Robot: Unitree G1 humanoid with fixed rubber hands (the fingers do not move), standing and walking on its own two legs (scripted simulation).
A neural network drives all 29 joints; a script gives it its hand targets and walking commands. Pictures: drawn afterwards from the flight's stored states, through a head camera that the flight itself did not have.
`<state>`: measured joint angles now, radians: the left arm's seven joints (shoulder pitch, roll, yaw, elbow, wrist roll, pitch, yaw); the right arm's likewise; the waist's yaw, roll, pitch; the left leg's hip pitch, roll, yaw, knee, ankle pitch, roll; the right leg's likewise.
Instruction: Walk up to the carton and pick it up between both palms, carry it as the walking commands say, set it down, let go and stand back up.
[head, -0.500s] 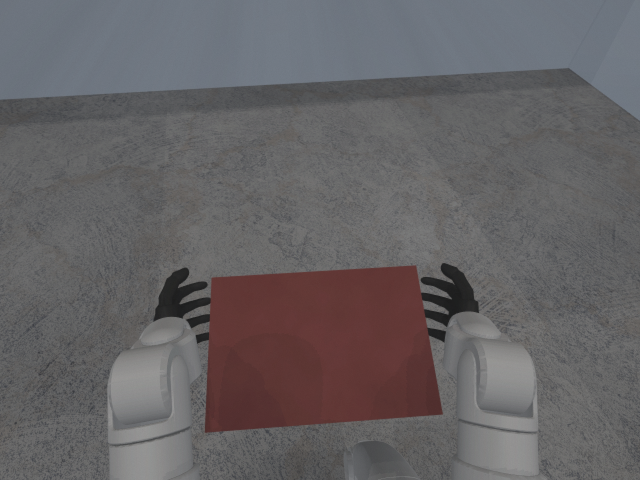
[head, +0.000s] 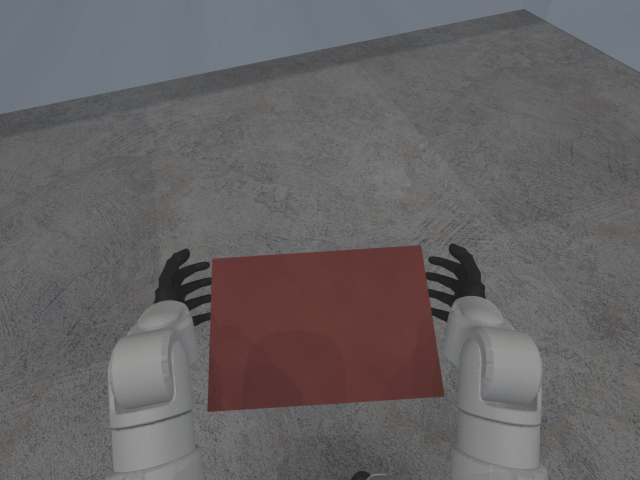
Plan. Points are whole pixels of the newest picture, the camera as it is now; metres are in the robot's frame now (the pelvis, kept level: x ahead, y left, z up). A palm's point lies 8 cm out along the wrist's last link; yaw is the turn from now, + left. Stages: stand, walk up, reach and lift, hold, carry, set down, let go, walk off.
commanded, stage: carry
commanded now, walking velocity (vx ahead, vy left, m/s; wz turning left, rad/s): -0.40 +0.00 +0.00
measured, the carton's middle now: (322, 331) +0.31 -0.02 -0.01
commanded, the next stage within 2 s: none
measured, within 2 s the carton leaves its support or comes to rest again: neither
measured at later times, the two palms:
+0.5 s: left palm out of the picture +0.02 +0.16 +0.09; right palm out of the picture +0.02 -0.16 +0.08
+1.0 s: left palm out of the picture -0.27 +0.19 +0.06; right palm out of the picture -0.25 -0.14 +0.07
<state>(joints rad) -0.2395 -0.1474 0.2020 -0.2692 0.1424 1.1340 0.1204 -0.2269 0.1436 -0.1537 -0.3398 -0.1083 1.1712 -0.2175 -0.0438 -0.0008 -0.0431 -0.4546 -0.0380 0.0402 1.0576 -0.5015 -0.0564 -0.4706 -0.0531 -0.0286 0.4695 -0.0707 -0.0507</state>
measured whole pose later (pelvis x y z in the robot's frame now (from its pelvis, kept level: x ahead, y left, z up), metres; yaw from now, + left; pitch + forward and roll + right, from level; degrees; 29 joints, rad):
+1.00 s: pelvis -0.53 +0.01 -0.01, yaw +1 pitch +2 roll +1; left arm -0.17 -0.13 0.17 -0.28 0.11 1.17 0.19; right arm -0.18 0.14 -0.14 -0.26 -0.13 1.16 -0.15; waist 0.02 -0.03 -0.04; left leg -0.25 0.01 0.07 0.53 -0.32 0.02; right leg -0.67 -0.02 -0.01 0.80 -0.32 0.04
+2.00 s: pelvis -0.69 +0.03 -0.01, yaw -1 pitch +1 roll -1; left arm -0.27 -0.15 0.17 -0.15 0.12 1.19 0.24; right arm -0.23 0.12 -0.20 -0.18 -0.15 1.18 -0.16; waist 0.00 0.00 -0.12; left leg -0.46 0.03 0.10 0.62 -0.30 0.00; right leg -0.37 -0.03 -0.06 0.60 -0.25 0.00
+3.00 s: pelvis -0.29 +0.14 -0.01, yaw -1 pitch +3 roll +1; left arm -0.25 -0.15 0.19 -0.27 0.14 1.14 0.15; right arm -0.23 0.14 -0.17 -0.32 -0.13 1.18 -0.18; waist -0.01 0.04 -0.06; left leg -0.21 0.03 0.10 0.80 -0.46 0.01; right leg -0.43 -0.06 -0.23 0.57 -0.19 -0.08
